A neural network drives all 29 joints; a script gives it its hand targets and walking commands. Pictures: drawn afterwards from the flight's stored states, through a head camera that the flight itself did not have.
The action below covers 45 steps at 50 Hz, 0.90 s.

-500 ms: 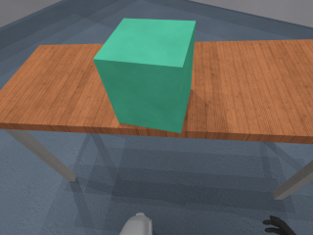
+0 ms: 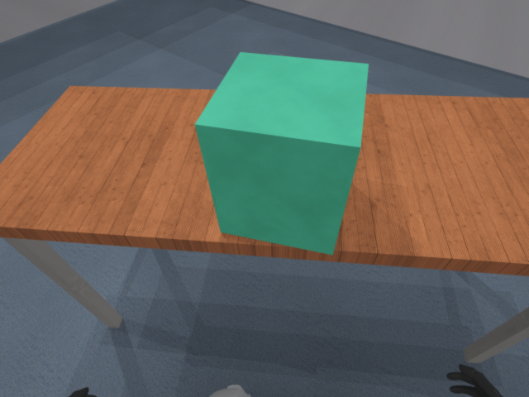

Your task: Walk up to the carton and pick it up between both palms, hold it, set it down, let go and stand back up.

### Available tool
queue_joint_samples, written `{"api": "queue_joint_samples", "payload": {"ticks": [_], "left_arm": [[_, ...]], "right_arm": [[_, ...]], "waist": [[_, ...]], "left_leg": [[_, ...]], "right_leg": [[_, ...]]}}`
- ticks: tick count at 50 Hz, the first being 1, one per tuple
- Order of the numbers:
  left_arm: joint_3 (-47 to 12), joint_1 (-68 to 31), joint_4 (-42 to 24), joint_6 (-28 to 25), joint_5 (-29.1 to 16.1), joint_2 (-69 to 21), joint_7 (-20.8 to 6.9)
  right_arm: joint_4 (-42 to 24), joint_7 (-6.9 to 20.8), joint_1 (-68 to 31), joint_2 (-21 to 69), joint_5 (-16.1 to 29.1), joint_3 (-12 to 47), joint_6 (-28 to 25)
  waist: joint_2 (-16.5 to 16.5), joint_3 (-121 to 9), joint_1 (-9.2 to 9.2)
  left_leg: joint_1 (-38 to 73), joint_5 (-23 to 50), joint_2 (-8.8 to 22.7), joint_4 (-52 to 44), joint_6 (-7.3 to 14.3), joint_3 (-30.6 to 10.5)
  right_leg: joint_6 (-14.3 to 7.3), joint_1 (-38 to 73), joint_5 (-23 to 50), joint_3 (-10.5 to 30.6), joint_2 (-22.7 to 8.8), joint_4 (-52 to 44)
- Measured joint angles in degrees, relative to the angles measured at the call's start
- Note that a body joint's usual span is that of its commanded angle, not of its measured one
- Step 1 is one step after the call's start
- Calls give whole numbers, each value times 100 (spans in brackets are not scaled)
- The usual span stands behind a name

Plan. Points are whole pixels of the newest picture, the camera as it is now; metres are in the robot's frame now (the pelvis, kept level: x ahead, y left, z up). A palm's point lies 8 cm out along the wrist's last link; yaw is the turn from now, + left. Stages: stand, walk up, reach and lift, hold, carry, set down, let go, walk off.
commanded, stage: walk up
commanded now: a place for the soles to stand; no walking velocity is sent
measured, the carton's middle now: (287, 156) +0.49 -0.01 +0.09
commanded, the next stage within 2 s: none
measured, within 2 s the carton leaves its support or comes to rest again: neither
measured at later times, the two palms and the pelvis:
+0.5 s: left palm out of the picture +0.12 +0.29 -0.05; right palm out of the picture +0.12 -0.32 -0.09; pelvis +0.01 -0.02 +0.01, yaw -1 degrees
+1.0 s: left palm out of the picture +0.13 +0.29 -0.05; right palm out of the picture +0.12 -0.32 -0.09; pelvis +0.01 -0.02 +0.01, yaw -1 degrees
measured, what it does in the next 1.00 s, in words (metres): stands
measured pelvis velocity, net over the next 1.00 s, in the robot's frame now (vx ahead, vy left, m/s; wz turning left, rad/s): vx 0.01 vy -0.02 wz -0.01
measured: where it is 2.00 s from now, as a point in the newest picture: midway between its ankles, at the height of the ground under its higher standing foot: outside the picture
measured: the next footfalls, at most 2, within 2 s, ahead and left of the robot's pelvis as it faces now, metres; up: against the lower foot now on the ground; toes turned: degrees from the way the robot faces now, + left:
none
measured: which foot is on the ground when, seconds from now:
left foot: down 0.00-1.00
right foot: down 0.00-1.00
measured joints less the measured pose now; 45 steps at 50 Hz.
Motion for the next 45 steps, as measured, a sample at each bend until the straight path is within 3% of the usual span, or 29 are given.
{"api": "queue_joint_samples", "payload": {"ticks": [20,45], "left_arm": [[-69,-109,0,-6,-15,-92,-183],[-104,-224,1,-15,-54,-110,-188]], "right_arm": [[361,8,-33,0,10,0,-183],[694,8,-81,0,20,0,-190]], "waist": [[43,-281,0],[26,-385,0]], "left_leg": [[67,189,6,-389,-132,23],[77,195,6,-409,-157,23]], "right_leg": [[-52,-135,-94,32,10,1],[-68,-136,-103,34,10,0]]}}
